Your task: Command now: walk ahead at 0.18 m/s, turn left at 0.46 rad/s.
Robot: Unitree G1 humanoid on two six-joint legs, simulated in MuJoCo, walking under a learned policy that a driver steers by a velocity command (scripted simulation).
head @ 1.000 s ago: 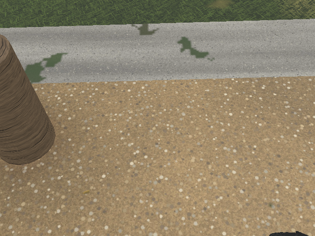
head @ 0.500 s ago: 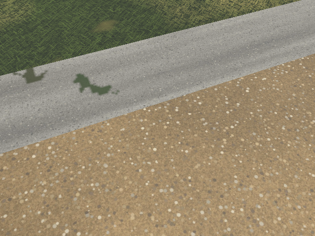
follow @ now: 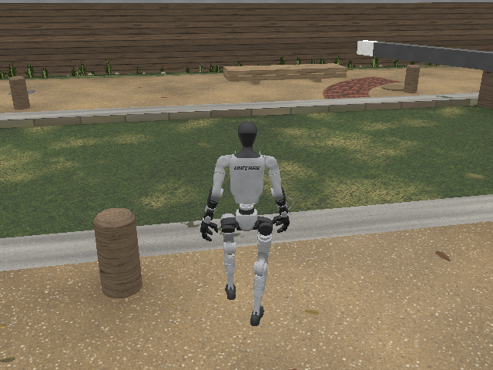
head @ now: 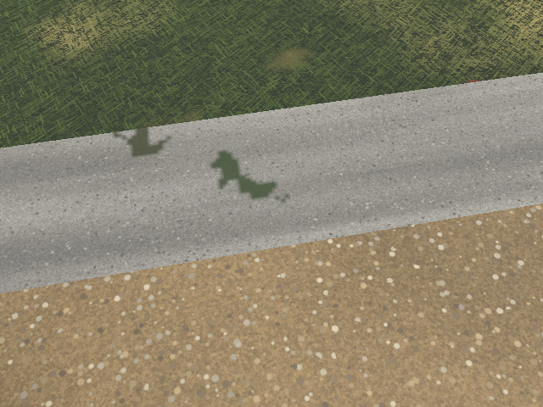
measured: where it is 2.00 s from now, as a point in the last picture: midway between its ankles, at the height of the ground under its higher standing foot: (169, 403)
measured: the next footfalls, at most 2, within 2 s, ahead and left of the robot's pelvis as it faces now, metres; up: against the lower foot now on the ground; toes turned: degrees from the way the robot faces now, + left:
left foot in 0.10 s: +0.18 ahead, +0.08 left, +0.00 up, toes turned +7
right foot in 0.60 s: +0.17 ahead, -0.11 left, +0.00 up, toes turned +26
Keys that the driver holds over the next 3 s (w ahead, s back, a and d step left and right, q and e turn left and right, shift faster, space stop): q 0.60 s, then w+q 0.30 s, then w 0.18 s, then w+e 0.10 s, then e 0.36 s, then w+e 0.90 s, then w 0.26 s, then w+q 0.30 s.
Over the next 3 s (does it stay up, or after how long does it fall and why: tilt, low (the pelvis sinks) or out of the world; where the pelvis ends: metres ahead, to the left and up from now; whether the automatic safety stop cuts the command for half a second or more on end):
stays up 0.92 0.26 0.00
